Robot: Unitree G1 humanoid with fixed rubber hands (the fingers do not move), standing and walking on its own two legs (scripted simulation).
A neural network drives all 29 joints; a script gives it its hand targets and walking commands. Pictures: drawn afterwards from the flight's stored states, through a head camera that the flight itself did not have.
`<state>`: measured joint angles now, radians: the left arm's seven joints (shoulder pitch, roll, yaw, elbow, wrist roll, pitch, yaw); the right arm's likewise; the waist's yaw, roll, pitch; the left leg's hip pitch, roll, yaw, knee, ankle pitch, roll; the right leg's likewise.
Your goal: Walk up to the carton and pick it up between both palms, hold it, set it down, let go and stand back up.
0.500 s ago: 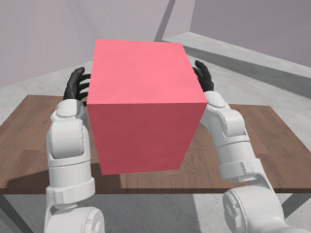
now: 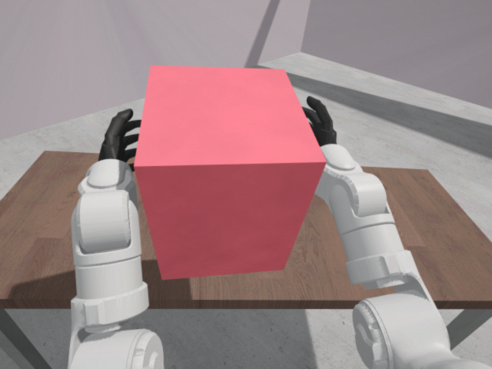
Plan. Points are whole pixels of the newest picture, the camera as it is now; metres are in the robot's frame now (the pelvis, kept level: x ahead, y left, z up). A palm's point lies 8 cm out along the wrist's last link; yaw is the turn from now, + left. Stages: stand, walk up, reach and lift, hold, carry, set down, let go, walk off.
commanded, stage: hold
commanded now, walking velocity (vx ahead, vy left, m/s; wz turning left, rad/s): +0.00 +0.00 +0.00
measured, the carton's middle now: (222, 175) +0.38 +0.01 +0.19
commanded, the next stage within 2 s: none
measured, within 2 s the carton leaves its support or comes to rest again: neither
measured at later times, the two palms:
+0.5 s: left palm (118, 168) +0.34 +0.16 +0.23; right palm (322, 154) +0.37 -0.13 +0.24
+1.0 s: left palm (130, 183) +0.34 +0.15 +0.20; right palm (326, 182) +0.35 -0.15 +0.20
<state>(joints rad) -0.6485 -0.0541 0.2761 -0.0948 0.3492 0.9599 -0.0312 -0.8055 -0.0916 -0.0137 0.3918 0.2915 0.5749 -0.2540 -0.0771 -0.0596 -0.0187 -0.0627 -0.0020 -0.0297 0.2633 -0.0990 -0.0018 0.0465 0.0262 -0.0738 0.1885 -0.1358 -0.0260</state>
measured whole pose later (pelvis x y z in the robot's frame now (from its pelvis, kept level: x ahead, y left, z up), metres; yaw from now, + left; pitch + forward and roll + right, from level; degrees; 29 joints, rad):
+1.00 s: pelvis -0.01 +0.00 +0.00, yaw -1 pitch -7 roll +0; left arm -0.57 -0.06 0.23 -0.10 0.33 0.84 -0.03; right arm -0.64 -0.03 -0.03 0.32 0.18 0.44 -0.23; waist -0.08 -0.08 0.05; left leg -0.03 0.01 -0.02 0.23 -0.08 -0.01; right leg 0.06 0.03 -0.07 0.18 -0.12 -0.03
